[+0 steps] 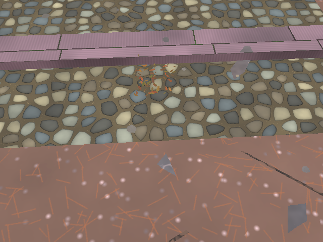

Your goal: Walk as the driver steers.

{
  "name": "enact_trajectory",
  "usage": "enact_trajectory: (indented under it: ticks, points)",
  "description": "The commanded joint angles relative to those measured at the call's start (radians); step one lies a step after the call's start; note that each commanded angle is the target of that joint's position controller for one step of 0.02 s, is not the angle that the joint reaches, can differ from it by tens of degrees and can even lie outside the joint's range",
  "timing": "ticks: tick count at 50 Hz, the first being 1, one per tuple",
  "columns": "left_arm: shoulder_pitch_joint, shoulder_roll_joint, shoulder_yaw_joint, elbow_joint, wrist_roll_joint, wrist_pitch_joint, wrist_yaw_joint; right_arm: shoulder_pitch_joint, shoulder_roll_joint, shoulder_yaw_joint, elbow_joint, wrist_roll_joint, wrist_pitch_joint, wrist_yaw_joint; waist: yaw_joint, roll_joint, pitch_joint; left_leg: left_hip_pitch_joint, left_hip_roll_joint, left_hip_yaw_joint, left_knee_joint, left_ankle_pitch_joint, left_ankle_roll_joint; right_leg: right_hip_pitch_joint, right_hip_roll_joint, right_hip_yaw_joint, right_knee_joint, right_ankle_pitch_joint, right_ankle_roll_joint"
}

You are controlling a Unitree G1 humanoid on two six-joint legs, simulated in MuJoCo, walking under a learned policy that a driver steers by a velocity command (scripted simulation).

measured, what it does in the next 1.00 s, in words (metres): walks ahead, turning left: left foot, then right foot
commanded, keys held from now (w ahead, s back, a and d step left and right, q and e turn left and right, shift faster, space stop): w+q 0.48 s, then w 0.32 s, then no key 0.20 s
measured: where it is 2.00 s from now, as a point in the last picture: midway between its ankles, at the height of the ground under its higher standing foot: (132, 180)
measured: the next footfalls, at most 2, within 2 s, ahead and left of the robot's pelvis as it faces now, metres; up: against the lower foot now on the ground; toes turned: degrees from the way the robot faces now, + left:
left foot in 0.06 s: +0.19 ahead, +0.07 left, +0.00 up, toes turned +6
right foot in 0.58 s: +0.52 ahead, -0.03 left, +0.00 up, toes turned +20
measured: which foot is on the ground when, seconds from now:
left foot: up 0.00-0.04, down 0.06-0.58, up 0.60-1.00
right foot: down 0.00-0.04, up 0.06-0.56, down 0.58-1.00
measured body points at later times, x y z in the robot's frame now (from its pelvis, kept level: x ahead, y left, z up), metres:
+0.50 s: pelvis +0.27 +0.03 +0.01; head +0.31 +0.05 +0.46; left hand +0.43 +0.30 -0.09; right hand +0.31 -0.26 -0.12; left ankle +0.15 +0.07 -0.73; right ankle +0.47 -0.08 -0.69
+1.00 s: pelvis +0.52 +0.08 +0.01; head +0.55 +0.09 +0.46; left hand +0.40 +0.30 -0.13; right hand +0.77 -0.07 -0.10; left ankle +0.60 +0.22 -0.70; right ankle +0.48 -0.04 -0.73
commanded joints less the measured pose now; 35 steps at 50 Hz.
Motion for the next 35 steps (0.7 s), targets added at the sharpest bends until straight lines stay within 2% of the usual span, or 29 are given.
enact_trajectory:
  ticks: [1,2,3,4,5,6,7,8,9,10,13,16,19,22,24,26,27,28,29,30,31,32,33,34,35]
  points:
    - [0.016,0.181,0.036,-0.024,0.007,0.006,0.015,0.081,-0.097,-0.032,-0.034,-0.005,-0.018,-0.009,-0.082,-0.115,-0.044,0.136,-0.093,0.067,-0.033,-0.131,0.069,0.012,-0.303,0.006,0.306,1.185,-0.073]
    - [0.005,0.192,0.039,-0.032,0.004,0.015,0.015,0.219,-0.121,-0.047,0.009,-0.011,-0.024,-0.013,-0.140,-0.104,-0.119,0.312,-0.116,0.054,-0.098,-0.107,0.101,-0.051,-0.291,-0.016,0.504,1.128,-0.059]
    - [-0.016,0.184,0.034,-0.064,-0.002,0.013,0.013,0.381,-0.195,-0.076,0.047,-0.027,-0.026,-0.023,-0.211,-0.040,-0.213,0.568,0.011,-0.132,-0.133,-0.155,0.163,-0.263,-0.264,-0.026,0.787,0.850,-0.035]
    - [0.040,0.080,0.016,-0.121,-0.016,0.004,-0.012,0.385,-0.306,-0.108,0.035,-0.021,-0.018,-0.034,-0.142,0.209,-0.301,0.873,0.314,-0.679,-0.196,-0.114,0.340,-0.711,-0.042,-0.011,1.187,-0.052,0.022]
    - [-0.072,0.161,0.035,-0.142,-0.004,-0.006,-0.014,0.377,-0.283,-0.106,0.043,0.022,-0.005,-0.030,-0.168,0.077,-0.310,0.877,0.318,-0.818,-0.300,-0.114,0.351,-0.846,-0.028,0.204,1.277,-0.129,0.014]
    - [-0.141,0.152,0.031,-0.176,-0.011,-0.020,-0.019,0.302,-0.253,-0.099,0.036,0.027,-0.002,-0.036,-0.136,0.041,-0.157,0.750,0.298,-0.656,-0.321,-0.069,0.313,-0.904,-0.096,0.226,1.226,-0.031,0.007]
    - [-0.152,0.150,0.029,-0.178,-0.013,-0.029,-0.019,0.258,-0.195,-0.086,0.032,0.024,-0.004,-0.036,-0.102,-0.036,-0.085,0.621,0.258,-0.567,-0.347,0.030,0.269,-0.857,-0.130,0.218,1.135,0.030,0.010]
    - [-0.154,0.143,0.031,-0.176,-0.003,-0.020,-0.017,0.225,-0.167,-0.078,0.030,0.024,-0.008,-0.039,-0.065,-0.060,-0.036,0.516,0.209,-0.490,-0.362,0.123,0.235,-0.801,-0.151,0.217,1.068,0.040,0.022]
    - [-0.137,0.134,0.029,-0.179,0.013,0.001,-0.018,0.207,-0.143,-0.070,0.031,0.028,-0.014,-0.043,-0.034,-0.047,-0.034,0.447,0.168,-0.430,-0.376,0.181,0.215,-0.737,-0.162,0.219,1.017,0.041,0.040]
    - [-0.127,0.122,0.028,-0.180,0.021,0.021,-0.021,0.210,-0.144,-0.068,0.030,0.031,-0.022,-0.043,-0.021,-0.035,-0.044,0.419,0.147,-0.400,-0.382,0.211,0.208,-0.705,-0.164,0.215,0.979,0.035,0.054]
    - [-0.180,0.104,0.024,-0.213,0.026,0.051,-0.030,0.254,-0.189,-0.079,0.036,0.032,-0.037,-0.041,-0.022,-0.010,-0.030,0.369,0.104,-0.359,-0.408,0.224,0.202,-0.722,-0.164,0.182,0.863,0.089,0.091]
    - [-0.321,0.111,0.023,-0.267,0.022,0.056,-0.032,0.312,-0.193,-0.081,0.039,0.032,-0.033,-0.040,-0.068,0.014,0.003,0.387,0.080,-0.368,-0.423,0.181,0.166,-0.791,-0.162,0.171,0.711,0.219,0.112]
    - [-0.417,0.112,0.018,-0.303,0.015,0.053,-0.038,0.369,-0.196,-0.084,0.041,0.030,-0.028,-0.041,-0.111,0.031,-0.005,0.460,0.072,-0.383,-0.395,0.210,0.137,-0.814,-0.141,0.176,0.594,0.312,0.111]
    - [-0.501,0.116,0.011,-0.341,0.009,0.045,-0.041,0.414,-0.200,-0.084,0.041,0.021,-0.024,-0.048,-0.143,0.040,-0.005,0.536,0.082,-0.412,-0.349,0.278,0.133,-0.824,-0.113,0.177,0.506,0.326,0.101]
    - [-0.532,0.125,0.008,-0.363,0.004,0.037,-0.042,0.423,-0.209,-0.086,0.035,0.014,-0.022,-0.053,-0.148,0.049,-0.003,0.571,0.097,-0.440,-0.310,0.324,0.126,-0.799,-0.093,0.183,0.449,0.303,0.088]
    - [-0.474,0.143,0.011,-0.356,0.003,0.027,-0.041,0.389,-0.218,-0.087,0.024,0.011,-0.025,-0.062,-0.110,0.063,-0.011,0.563,0.112,-0.445,-0.276,0.365,0.095,-0.680,-0.081,0.185,0.368,0.273,0.058]
    - [-0.404,0.158,0.018,-0.336,0.003,0.022,-0.037,0.363,-0.224,-0.087,0.019,0.011,-0.029,-0.062,-0.077,0.068,-0.031,0.534,0.109,-0.437,-0.232,0.448,0.074,-0.562,-0.060,0.175,0.340,0.240,0.037]
    - [-0.291,0.178,0.029,-0.299,0.005,0.015,-0.028,0.351,-0.228,-0.086,0.019,0.013,-0.035,-0.058,-0.029,0.050,-0.081,0.520,0.083,-0.415,-0.120,0.542,0.055,-0.417,-0.033,0.157,0.303,0.225,0.015]
    - [-0.159,0.208,0.042,-0.266,0.014,0.002,-0.017,0.350,-0.211,-0.080,0.022,0.019,-0.043,-0.050,0.036,0.002,-0.160,0.456,0.026,-0.363,0.066,0.494,0.033,-0.225,-0.082,0.193,0.261,0.235,-0.019]
    - [0.003,0.279,0.055,-0.260,0.034,-0.003,-0.001,0.375,-0.136,-0.058,-0.008,0.023,-0.052,-0.046,0.080,-0.113,-0.308,0.326,-0.031,-0.292,0.349,0.160,0.015,-0.009,-0.327,0.462,0.246,0.064,-0.071]
    - [-0.012,0.360,0.080,-0.236,0.035,0.014,-0.005,0.532,-0.092,-0.054,-0.007,0.048,-0.047,-0.043,-0.014,-0.360,-0.351,0.044,-0.187,-0.205,0.577,-0.467,-0.017,0.123,-0.507,0.939,0.096,0.020,-0.206]
    - [-0.092,0.255,0.065,-0.251,0.009,0.025,-0.015,0.479,-0.167,-0.059,0.024,0.010,-0.033,-0.053,-0.030,-0.153,-0.207,-0.048,-0.095,-0.237,0.648,-0.398,-0.005,-0.001,-0.472,0.926,0.076,-0.125,-0.196]
    - [-0.164,0.178,0.047,-0.264,-0.001,0.023,-0.021,0.375,-0.169,-0.060,0.009,0.003,-0.032,-0.043,-0.028,-0.055,-0.090,-0.040,-0.065,-0.234,0.619,-0.304,-0.009,-0.132,-0.414,0.750,0.064,-0.083,-0.174]
    - [-0.193,0.147,0.038,-0.257,0.006,0.019,-0.025,0.325,-0.150,-0.054,-0.005,0.005,-0.034,-0.036,-0.038,-0.036,-0.044,-0.024,-0.040,-0.225,0.576,-0.258,-0.014,-0.206,-0.362,0.624,0.047,0.055,-0.152]
    - [-0.182,0.140,0.034,-0.242,0.005,0.013,-0.022,0.302,-0.145,-0.054,-0.012,-0.002,-0.028,-0.030,-0.046,-0.073,-0.030,-0.006,-0.020,-0.215,0.536,-0.245,-0.021,-0.241,-0.323,0.533,0.036,0.166,-0.136]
